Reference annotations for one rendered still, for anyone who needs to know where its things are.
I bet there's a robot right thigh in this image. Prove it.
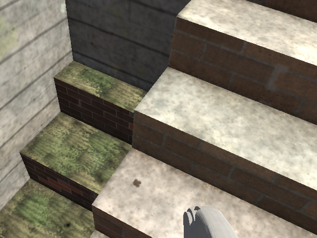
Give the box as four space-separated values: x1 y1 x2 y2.
183 206 239 238

